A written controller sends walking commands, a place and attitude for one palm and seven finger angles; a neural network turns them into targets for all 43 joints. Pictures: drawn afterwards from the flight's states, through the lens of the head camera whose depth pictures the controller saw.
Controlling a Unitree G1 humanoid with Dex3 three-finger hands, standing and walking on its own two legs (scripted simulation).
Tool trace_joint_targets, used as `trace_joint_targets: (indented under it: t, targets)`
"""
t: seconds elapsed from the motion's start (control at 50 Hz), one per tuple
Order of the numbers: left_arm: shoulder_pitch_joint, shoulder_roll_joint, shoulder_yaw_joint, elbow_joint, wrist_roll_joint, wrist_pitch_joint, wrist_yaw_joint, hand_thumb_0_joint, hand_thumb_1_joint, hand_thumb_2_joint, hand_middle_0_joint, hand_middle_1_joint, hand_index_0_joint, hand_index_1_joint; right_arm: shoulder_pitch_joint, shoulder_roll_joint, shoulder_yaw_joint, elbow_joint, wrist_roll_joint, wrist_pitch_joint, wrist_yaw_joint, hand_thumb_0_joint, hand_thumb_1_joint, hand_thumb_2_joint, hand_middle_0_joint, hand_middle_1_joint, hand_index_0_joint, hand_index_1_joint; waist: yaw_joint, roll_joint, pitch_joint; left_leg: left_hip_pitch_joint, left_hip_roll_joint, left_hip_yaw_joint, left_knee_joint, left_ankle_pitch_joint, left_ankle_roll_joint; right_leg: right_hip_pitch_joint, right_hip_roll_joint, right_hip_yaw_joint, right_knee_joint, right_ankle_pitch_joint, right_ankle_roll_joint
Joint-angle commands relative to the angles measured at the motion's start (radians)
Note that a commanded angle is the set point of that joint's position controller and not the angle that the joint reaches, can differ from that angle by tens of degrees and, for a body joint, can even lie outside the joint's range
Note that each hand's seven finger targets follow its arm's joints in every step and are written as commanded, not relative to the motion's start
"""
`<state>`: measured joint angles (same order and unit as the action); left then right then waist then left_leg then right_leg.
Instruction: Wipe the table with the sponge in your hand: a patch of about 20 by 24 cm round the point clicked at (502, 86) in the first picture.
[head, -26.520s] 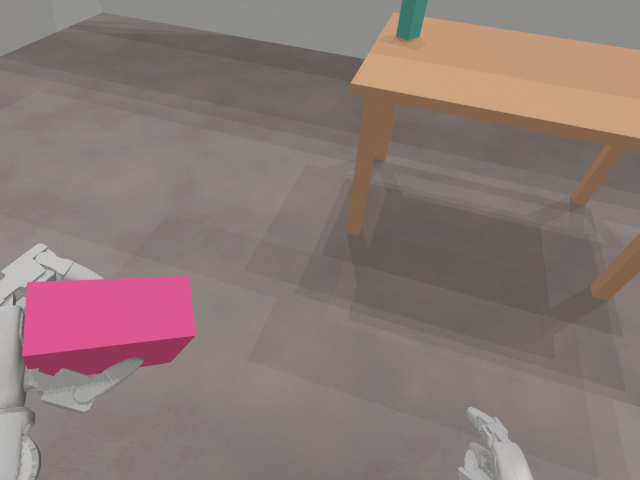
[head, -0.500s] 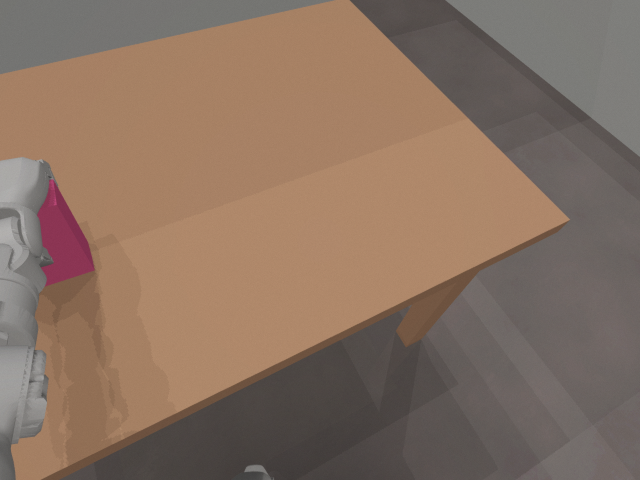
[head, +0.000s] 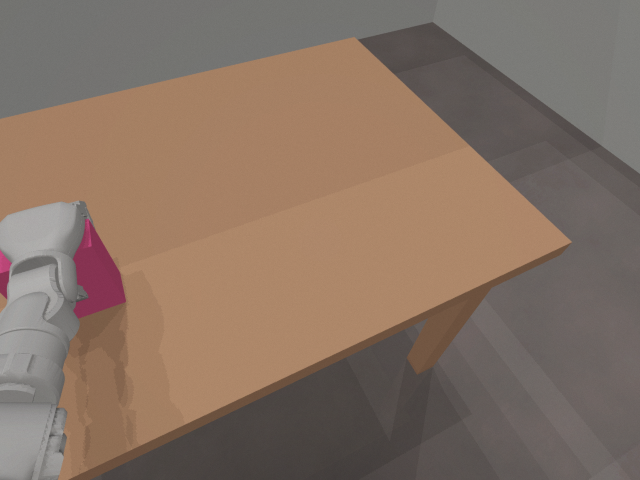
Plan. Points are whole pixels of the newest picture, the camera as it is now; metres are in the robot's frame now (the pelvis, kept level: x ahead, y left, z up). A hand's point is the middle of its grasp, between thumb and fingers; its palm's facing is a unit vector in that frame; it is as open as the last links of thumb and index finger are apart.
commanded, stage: wipe back along the middle lane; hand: left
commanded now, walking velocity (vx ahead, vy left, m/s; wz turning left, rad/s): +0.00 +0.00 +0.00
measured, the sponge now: (70, 285) +0.36 +0.37 -0.01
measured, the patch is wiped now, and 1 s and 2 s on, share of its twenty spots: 0.65 0.75 0.80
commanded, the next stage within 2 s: slide across to the third lane in 1.10 s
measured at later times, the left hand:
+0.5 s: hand (72, 283) +0.34 +0.33 +0.04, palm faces -0.07 +0.01 -1.00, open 10.1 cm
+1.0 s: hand (77, 324) +0.29 +0.30 +0.04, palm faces -0.03 -0.02 -1.00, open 10.1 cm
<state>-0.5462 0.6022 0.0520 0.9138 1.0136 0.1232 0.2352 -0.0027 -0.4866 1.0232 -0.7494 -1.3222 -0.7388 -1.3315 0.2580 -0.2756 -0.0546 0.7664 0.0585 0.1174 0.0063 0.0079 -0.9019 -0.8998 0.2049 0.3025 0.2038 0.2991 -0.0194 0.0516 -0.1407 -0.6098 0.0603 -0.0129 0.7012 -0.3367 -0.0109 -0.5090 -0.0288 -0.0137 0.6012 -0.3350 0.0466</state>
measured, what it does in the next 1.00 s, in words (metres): stands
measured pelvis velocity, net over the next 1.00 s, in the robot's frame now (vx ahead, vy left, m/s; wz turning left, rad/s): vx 0.01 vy -0.01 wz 0.03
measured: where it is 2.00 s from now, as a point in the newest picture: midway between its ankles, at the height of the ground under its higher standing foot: outside the picture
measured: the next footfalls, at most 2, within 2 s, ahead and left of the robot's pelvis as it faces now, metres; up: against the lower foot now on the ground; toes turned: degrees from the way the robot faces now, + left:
none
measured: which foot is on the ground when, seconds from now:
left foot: down 0.00-1.00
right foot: down 0.00-1.00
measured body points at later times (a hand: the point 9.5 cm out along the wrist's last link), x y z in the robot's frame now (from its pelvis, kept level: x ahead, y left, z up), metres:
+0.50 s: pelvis +0.01 +0.00 +0.01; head +0.04 -0.01 +0.45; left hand +0.34 +0.33 +0.09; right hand +0.15 -0.24 -0.12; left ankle -0.01 +0.12 -0.72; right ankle -0.03 -0.16 -0.72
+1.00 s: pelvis +0.01 -0.01 +0.01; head +0.02 -0.03 +0.46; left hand +0.28 +0.30 +0.09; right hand +0.20 -0.24 -0.10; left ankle -0.01 +0.12 -0.72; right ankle -0.03 -0.16 -0.72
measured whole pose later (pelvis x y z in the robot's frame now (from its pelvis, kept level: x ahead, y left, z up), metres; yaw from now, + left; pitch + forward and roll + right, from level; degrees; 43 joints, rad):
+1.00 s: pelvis +0.01 -0.01 +0.01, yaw +2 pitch +6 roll -1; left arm -0.11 0.42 -0.06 0.36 0.98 0.33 0.22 0.00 -0.46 1.01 -0.73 -1.34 -0.71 -1.35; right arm 0.13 -0.27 -0.02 0.68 0.07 0.09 -0.01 0.01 -0.90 -0.90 0.20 0.30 0.20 0.30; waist 0.06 0.08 -0.11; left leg -0.41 0.04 -0.02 0.62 -0.32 -0.02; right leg -0.32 -0.05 -0.03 0.56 -0.35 0.04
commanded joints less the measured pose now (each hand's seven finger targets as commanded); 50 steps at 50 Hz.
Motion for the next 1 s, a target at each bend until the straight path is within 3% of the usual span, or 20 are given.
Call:
trace_joint_targets:
  t: [0.0, 0.06, 0.1, 0.2, 0.26, 0.32, 0.36, 0.42, 0.46, 0.54, 0.56, 0.62, 0.66, 0.72, 0.76, 0.84, 0.86, 0.92, 0.96, 0.98]
  targets:
    - [-0.131, 0.13, -0.012, -0.075, -0.004, 0.019, -0.035, 0.0, 0.1, 1.3, -1.2, -1.6, -1.2, -1.6, 0.008, -0.161, -0.047, -0.103, 0.005, -0.031, -0.015, 0.0, -0.9, -0.9, 0.2, 0.3, 0.2, 0.3, -0.005, -0.031, -0.202, 0.254, -0.05, 0.018, -0.075, 0.363, 0.056, 0.084, 0.062, -0.059, -0.052, 0.348, -0.095]
    - [-0.068, 0.119, 0.0, -0.108, -0.011, 0.039, -0.04, 0.0, 0.1, 1.3, -1.2, -1.6, -1.2, -1.6, -0.022, -0.157, -0.043, -0.119, 0.007, -0.033, -0.016, 0.0, -0.9, -0.9, 0.2, 0.3, 0.2, 0.3, 0.018, -0.026, -0.201, 0.265, -0.05, 0.013, -0.089, 0.374, 0.054, 0.106, 0.061, -0.056, -0.059, 0.349, -0.1]
    - [-0.091, 0.053, -0.069, -0.134, -0.006, 0.055, -0.044, 0.0, 0.1, 1.3, -1.2, -1.6, -1.2, -1.6, -0.029, -0.149, -0.04, -0.131, 0.009, -0.033, -0.015, 0.0, -0.9, -0.9, 0.2, 0.3, 0.2, 0.3, -0.001, -0.028, -0.178, 0.278, -0.05, 0.009, -0.092, 0.357, 0.052, 0.084, 0.061, -0.067, -0.06, 0.318, -0.097]
    - [-0.049, -0.009, -0.103, -0.2, -0.017, 0.084, -0.048, 0.0, 0.1, 1.3, -1.2, -1.6, -1.2, -1.6, -0.059, -0.14, -0.037, -0.151, 0.009, -0.035, -0.017, 0.0, -0.9, -0.9, 0.2, 0.3, 0.2, 0.3, 0.006, -0.043, -0.181, 0.306, -0.048, 0.001, -0.1, 0.36, 0.051, 0.095, 0.063, -0.071, -0.067, 0.312, -0.099]
    - [-0.009, 0.046, -0.04, -0.203, -0.022, 0.103, -0.046, 0.0, 0.1, 1.3, -1.2, -1.6, -1.2, -1.6, -0.08, -0.146, -0.033, -0.152, 0.009, -0.032, -0.025, 0.0, -0.9, -0.9, 0.2, 0.3, 0.2, 0.3, 0.026, -0.064, -0.181, 0.298, -0.051, -0.002, -0.11, 0.353, 0.048, 0.127, 0.062, -0.065, -0.072, 0.316, -0.102]
    - [-0.01, -0.029, -0.114, -0.237, -0.019, 0.121, -0.053, 0.0, 0.1, 1.3, -1.2, -1.6, -1.2, -1.6, -0.094, -0.136, -0.028, -0.163, 0.011, -0.032, -0.022, 0.0, -0.9, -0.9, 0.2, 0.3, 0.2, 0.3, 0.016, -0.043, -0.156, 0.31, -0.053, -0.001, -0.111, 0.355, 0.047, 0.11, 0.061, -0.075, -0.071, 0.307, -0.101]
    - [0.029, 0.014, -0.062, -0.246, -0.025, 0.13, -0.052, 0.0, 0.1, 1.3, -1.2, -1.6, -1.2, -1.6, -0.106, -0.141, -0.027, -0.162, 0.01, -0.032, -0.026, 0.0, -0.9, -0.9, 0.2, 0.3, 0.2, 0.3, 0.033, -0.045, -0.16, 0.312, -0.053, -0.004, -0.116, 0.36, 0.046, 0.135, 0.062, -0.067, -0.076, 0.316, -0.105]
    - [0.105, -0.037, -0.102, -0.295, -0.035, 0.14, -0.062, 0.0, 0.1, 1.3, -1.2, -1.6, -1.2, -1.6, -0.119, -0.133, -0.023, -0.184, 0.012, -0.036, -0.023, 0.0, -0.9, -0.9, 0.2, 0.3, 0.2, 0.3, 0.037, -0.062, -0.182, 0.319, -0.059, 0.003, -0.109, 0.386, 0.048, 0.167, 0.06, -0.073, -0.072, 0.36, -0.099]
    - [0.147, 0.009, -0.047, -0.314, -0.045, 0.145, -0.062, 0.0, 0.1, 1.3, -1.2, -1.6, -1.2, -1.6, -0.131, -0.139, -0.022, -0.182, 0.012, -0.038, -0.024, 0.0, -0.9, -0.9, 0.2, 0.3, 0.2, 0.3, 0.052, -0.064, -0.174, 0.313, -0.059, 0.0, -0.114, 0.397, 0.046, 0.187, 0.061, -0.065, -0.075, 0.378, -0.102]
    - [0.218, -0.04, -0.084, -0.377, -0.055, 0.16, -0.067, 0.0, 0.1, 1.3, -1.2, -1.6, -1.2, -1.6, -0.147, -0.132, -0.017, -0.2, 0.013, -0.046, -0.019, 0.0, -0.9, -0.9, 0.2, 0.3, 0.2, 0.3, 0.05, -0.073, -0.155, 0.318, -0.06, 0.005, -0.117, 0.407, 0.048, 0.201, 0.059, -0.074, -0.074, 0.401, -0.097]
    - [0.247, 0.007, -0.03, -0.392, -0.059, 0.159, -0.063, 0.0, 0.1, 1.3, -1.2, -1.6, -1.2, -1.6, -0.155, -0.137, -0.021, -0.195, 0.012, -0.048, -0.021, 0.0, -0.9, -0.9, 0.2, 0.3, 0.2, 0.3, 0.063, -0.076, -0.154, 0.322, -0.059, 0.004, -0.117, 0.418, 0.046, 0.214, 0.061, -0.066, -0.076, 0.414, -0.099]
    - [0.278, -0.045, -0.081, -0.44, -0.064, 0.172, -0.071, 0.0, 0.1, 1.3, -1.2, -1.6, -1.2, -1.6, -0.167, -0.131, -0.015, -0.21, 0.014, -0.054, -0.02, 0.0, -0.9, -0.9, 0.2, 0.3, 0.2, 0.3, 0.053, -0.092, -0.136, 0.32, -0.062, 0.01, -0.119, 0.419, 0.047, 0.225, 0.057, -0.073, -0.076, 0.439, -0.093]
    - [0.313, -0.009, -0.038, -0.47, -0.067, 0.177, -0.067, 0.0, 0.1, 1.3, -1.2, -1.6, -1.2, -1.6, -0.181, -0.134, -0.016, -0.209, 0.013, -0.058, -0.02, 0.0, -0.9, -0.9, 0.2, 0.3, 0.2, 0.3, 0.069, -0.066, -0.12, 0.323, -0.063, 0.006, -0.129, 0.412, 0.045, 0.226, 0.06, -0.067, -0.083, 0.418, -0.097]
    - [0.322, -0.074, -0.106, -0.497, -0.063, 0.192, -0.076, 0.0, 0.1, 1.3, -1.2, -1.6, -1.2, -1.6, -0.19, -0.125, -0.011, -0.22, 0.017, -0.063, -0.019, 0.0, -0.9, -0.9, 0.2, 0.3, 0.2, 0.3, 0.057, -0.074, -0.093, 0.327, -0.064, 0.005, -0.134, 0.39, 0.046, 0.209, 0.06, -0.077, -0.085, 0.387, -0.095]
    - [0.319, -0.035, -0.066, -0.51, -0.06, 0.195, -0.072, 0.0, 0.1, 1.3, -1.2, -1.6, -1.2, -1.6, -0.2, -0.131, -0.013, -0.211, 0.015, -0.064, -0.021, 0.0, -0.9, -0.9, 0.2, 0.3, 0.2, 0.3, 0.067, -0.063, -0.088, 0.33, -0.064, 0.001, -0.139, 0.376, 0.043, 0.209, 0.062, -0.066, -0.088, 0.369, -0.1]
    - [0.384, -0.11, -0.131, -0.549, -0.061, 0.197, -0.075, 0.0, 0.1, 1.3, -1.2, -1.6, -1.2, -1.6, -0.21, -0.12, -0.01, -0.227, 0.015, -0.074, -0.017, 0.0, -0.9, -0.9, 0.2, 0.3, 0.2, 0.3, 0.064, -0.085, -0.11, 0.338, -0.067, 0.006, -0.131, 0.386, 0.044, 0.22, 0.061, -0.071, -0.079, 0.399, -0.096]
    - [0.399, -0.079, -0.087, -0.557, -0.068, 0.196, -0.07, 0.0, 0.1, 1.3, -1.2, -1.6, -1.2, -1.6, -0.214, -0.123, -0.014, -0.222, 0.013, -0.074, -0.02, 0.0, -0.9, -0.9, 0.2, 0.3, 0.2, 0.3, 0.074, -0.081, -0.111, 0.339, -0.067, 0.006, -0.133, 0.378, 0.044, 0.226, 0.063, -0.06, -0.083, 0.395, -0.1]
    - [0.409, -0.113, -0.124, -0.576, -0.072, 0.204, -0.07, 0.0, 0.1, 1.3, -1.2, -1.6, -1.2, -1.6, -0.223, -0.118, -0.01, -0.232, 0.014, -0.078, -0.022, 0.0, -0.9, -0.9, 0.2, 0.3, 0.2, 0.3, 0.067, -0.108, -0.094, 0.33, -0.071, 0.012, -0.134, 0.348, 0.045, 0.224, 0.059, -0.067, -0.086, 0.389, -0.094]
    - [0.417, -0.067, -0.076, -0.58, -0.066, 0.207, -0.063, 0.0, 0.1, 1.3, -1.2, -1.6, -1.2, -1.6, -0.237, -0.124, -0.01, -0.222, 0.012, -0.076, -0.026, 0.0, -0.9, -0.9, 0.2, 0.3, 0.2, 0.3, 0.081, -0.092, -0.085, 0.329, -0.072, 0.007, -0.142, 0.335, 0.042, 0.222, 0.063, -0.056, -0.088, 0.366, -0.099]
    - [0.425, -0.12, -0.126, -0.602, -0.07, 0.209, -0.065, 0.0, 0.1, 1.3, -1.2, -1.6, -1.2, -1.6, -0.232, -0.116, -0.008, -0.236, 0.011, -0.078, -0.026, 0.0, -0.9, -0.9, 0.2, 0.3, 0.2, 0.3, 0.075, -0.085, -0.092, 0.332, -0.074, 0.011, -0.139, 0.335, 0.045, 0.228, 0.063, -0.07, -0.082, 0.368, -0.097]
